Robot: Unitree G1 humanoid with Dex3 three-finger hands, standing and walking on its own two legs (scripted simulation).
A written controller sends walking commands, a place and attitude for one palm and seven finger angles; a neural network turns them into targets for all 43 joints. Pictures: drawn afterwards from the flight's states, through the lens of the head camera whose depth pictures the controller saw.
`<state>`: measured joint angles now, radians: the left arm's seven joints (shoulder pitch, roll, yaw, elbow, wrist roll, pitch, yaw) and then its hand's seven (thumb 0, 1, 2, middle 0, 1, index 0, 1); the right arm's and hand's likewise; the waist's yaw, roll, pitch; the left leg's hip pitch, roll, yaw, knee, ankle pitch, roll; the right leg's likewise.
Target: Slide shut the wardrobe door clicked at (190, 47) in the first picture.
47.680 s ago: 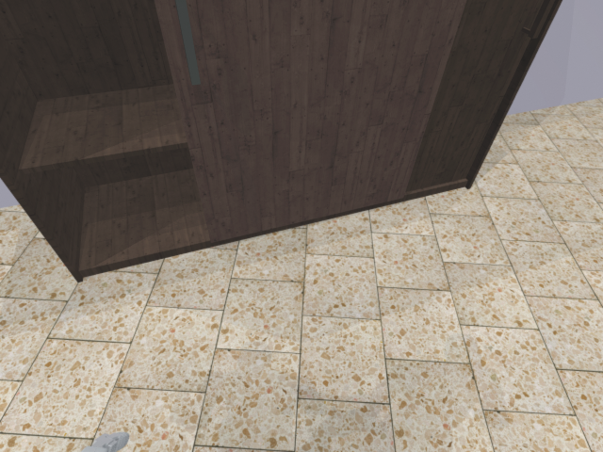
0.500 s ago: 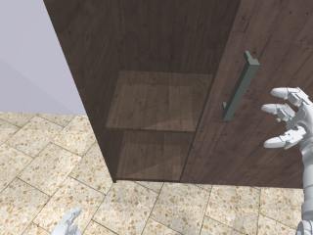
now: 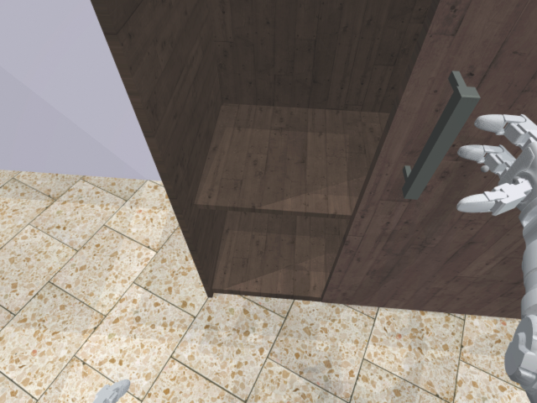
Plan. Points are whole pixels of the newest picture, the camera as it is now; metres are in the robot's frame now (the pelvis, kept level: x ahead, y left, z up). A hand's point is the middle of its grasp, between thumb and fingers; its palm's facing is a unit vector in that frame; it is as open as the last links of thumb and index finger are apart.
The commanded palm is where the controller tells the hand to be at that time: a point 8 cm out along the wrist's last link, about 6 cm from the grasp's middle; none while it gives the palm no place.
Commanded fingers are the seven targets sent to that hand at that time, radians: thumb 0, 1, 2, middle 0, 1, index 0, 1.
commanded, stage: move the hooked fingers beside the handle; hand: right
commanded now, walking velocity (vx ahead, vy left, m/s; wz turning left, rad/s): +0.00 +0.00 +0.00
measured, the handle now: (430, 141) +0.51 -0.17 +0.12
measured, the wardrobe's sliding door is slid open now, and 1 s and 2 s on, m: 0.41 0.41 0.41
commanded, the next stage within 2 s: feel for the door with the fingertips in 0.88 s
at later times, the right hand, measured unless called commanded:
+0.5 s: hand (489, 170) +0.45 -0.24 +0.14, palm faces -0.03 +1.00 -0.02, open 14.0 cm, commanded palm +0.43 -0.29 +0.13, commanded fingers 0.00 0.50 -0.30 0.30 1.20 0.30 1.20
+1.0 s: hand (479, 168) +0.46 -0.23 +0.12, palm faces -0.05 +1.00 -0.03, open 14.0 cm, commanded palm +0.44 -0.28 +0.12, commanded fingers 0.00 0.50 -0.30 0.30 1.20 0.30 1.20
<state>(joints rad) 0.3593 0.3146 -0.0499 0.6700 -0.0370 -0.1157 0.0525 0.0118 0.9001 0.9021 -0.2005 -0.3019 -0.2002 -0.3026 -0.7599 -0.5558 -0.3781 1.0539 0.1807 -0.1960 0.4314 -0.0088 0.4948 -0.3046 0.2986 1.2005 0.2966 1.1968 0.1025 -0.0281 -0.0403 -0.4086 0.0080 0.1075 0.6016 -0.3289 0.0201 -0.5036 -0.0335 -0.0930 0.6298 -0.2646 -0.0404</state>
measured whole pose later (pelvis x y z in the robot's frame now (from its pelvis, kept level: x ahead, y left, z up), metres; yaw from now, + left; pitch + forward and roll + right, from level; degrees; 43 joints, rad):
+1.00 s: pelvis +0.00 -0.01 -0.01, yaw +0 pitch +11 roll +2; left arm 0.37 0.30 -0.05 0.63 -0.03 -0.06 0.05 0.01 0.90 0.90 -0.20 -0.30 -0.20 -0.30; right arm -0.78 -0.56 -0.40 1.07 0.17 -0.24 0.42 -0.01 0.49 -0.30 0.30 1.20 0.30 1.20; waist 0.12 -0.03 -0.06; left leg -0.49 0.01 0.10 0.65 -0.35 0.01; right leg -0.59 -0.04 -0.09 0.69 -0.29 -0.05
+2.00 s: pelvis +0.01 +0.01 +0.00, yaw +1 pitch +10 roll +1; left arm 0.39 0.31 -0.03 0.65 -0.04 -0.04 0.04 0.01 0.90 0.90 -0.20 -0.30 -0.20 -0.30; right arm -0.72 -0.51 -0.37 1.00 0.19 -0.23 0.38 -0.01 0.49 -0.30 0.30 1.20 0.30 1.20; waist 0.11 -0.03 -0.07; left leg -0.46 -0.01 0.10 0.63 -0.35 0.03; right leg -0.55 -0.05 -0.09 0.67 -0.30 -0.03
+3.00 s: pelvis +0.00 +0.01 +0.00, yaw +1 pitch +7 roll +1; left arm 0.37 0.28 -0.03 0.68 -0.04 -0.07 0.02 0.01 0.90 0.90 -0.20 -0.30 -0.20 -0.30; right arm -0.73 -0.36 -0.27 0.96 0.17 -0.22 0.20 -0.01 0.49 -0.30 0.30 1.20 0.28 1.20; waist 0.09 -0.04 -0.06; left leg -0.41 0.00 0.09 0.63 -0.35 0.04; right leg -0.50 -0.04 -0.09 0.64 -0.27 -0.02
